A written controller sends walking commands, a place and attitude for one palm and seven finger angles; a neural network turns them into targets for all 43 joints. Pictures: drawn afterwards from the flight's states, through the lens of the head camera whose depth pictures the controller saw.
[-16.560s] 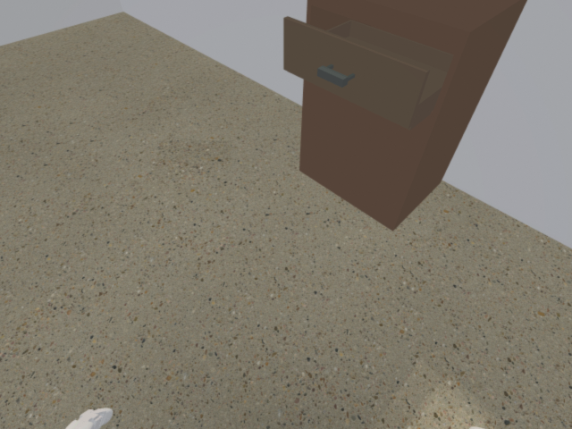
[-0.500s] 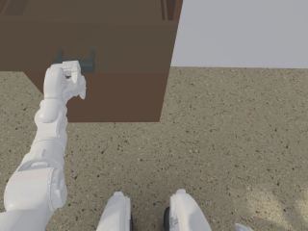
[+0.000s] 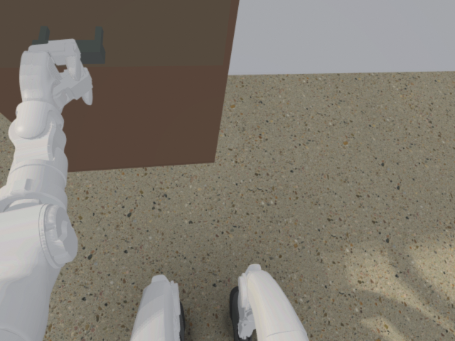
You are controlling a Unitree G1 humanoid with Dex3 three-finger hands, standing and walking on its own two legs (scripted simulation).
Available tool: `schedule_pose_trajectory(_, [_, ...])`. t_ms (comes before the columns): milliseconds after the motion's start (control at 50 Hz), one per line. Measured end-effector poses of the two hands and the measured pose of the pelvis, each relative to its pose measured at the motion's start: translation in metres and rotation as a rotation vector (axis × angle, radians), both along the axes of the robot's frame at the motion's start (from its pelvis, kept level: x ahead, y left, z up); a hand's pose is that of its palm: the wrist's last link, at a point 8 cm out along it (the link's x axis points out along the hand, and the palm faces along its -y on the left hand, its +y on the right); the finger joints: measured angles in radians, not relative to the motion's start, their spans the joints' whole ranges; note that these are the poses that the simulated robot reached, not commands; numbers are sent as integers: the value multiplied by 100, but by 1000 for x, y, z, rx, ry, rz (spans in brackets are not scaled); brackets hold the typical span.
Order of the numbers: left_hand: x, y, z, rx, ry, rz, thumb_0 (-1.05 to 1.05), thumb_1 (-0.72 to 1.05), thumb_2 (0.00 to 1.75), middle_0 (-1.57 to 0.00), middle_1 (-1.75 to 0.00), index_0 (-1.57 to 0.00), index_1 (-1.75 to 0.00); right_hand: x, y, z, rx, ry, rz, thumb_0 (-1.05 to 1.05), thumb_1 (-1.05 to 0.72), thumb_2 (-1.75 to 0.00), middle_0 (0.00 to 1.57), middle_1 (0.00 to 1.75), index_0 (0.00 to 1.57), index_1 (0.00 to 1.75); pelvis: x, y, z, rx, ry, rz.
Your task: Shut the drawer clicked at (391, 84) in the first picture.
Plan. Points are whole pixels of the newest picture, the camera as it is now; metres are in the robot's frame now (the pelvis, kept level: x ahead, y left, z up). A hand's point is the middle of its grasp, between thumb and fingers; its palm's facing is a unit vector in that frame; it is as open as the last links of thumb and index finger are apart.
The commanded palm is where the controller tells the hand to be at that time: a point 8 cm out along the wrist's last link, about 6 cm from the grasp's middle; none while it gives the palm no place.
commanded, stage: push the drawer shut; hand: left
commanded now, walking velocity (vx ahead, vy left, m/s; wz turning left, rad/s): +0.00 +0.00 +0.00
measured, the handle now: (71, 42) +0.61 +0.21 +0.06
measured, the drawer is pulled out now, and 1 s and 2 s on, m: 0.04 0.00 0.00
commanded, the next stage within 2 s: pull the fist back off the drawer in 0.58 s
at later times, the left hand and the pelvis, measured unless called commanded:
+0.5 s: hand (84, 56) +0.58 +0.19 +0.06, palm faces +0.01 -1.00 -0.03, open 3.2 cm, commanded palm +0.59 +0.20 +0.06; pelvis +0.01 +0.01 -0.01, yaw -1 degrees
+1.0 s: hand (86, 55) +0.58 +0.19 +0.06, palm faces +0.02 -1.00 -0.04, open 3.3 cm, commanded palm +0.57 +0.20 +0.06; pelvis -0.01 +0.00 -0.01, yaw -1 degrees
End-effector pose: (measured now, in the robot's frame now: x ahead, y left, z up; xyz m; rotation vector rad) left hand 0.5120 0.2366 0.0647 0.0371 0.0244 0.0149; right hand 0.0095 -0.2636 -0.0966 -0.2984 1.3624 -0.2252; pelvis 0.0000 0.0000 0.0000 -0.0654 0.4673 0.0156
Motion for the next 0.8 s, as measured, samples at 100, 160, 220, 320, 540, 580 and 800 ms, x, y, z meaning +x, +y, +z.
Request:
schedule_pose_trajectory(100, [12,2,0,-1,1,1,4,85,97,-140,-160,-140,-160,-3,2,-1,-3,18,-4,1,-90,-90,21,30,20,30,1,1,-2,-6,16,1])
schedule_pose_trajectory(160, [19,2,0,-3,1,-1,4,85,96,-140,-160,-140,-160,-6,4,-1,-4,32,-7,1,-90,-90,21,30,20,30,2,2,-3,-9,25,-1])
schedule_pose_trajectory(220, [26,3,1,-5,3,-1,4,84,96,-140,-160,-140,-160,-8,5,-1,-6,46,-12,1,-90,-90,21,30,20,30,3,3,-4,-12,33,-1])
schedule_pose_trajectory(320, [37,2,1,-8,7,2,5,85,96,-140,-160,-140,-160,-15,8,0,-6,76,-19,1,-90,-90,21,30,20,30,5,4,-5,-17,47,-1])
schedule_pose_trajectory(540, [47,8,1,-5,18,2,4,77,99,-139,-160,-140,-160,-31,14,3,-2,139,-28,1,-90,-90,21,30,20,30,5,6,-7,-28,62,5])
schedule_pose_trajectory(580, [47,8,2,-3,19,6,4,76,99,-140,-160,-140,-160,-34,14,3,-4,146,-25,1,-90,-90,21,30,20,30,3,5,-8,-30,64,10])
schedule_pose_trajectory(800, [47,5,3,5,22,16,5,76,103,-140,-160,-140,-160,-42,9,4,-31,128,-8,1,-90,-90,21,30,20,30,-8,3,-12,-35,72,19])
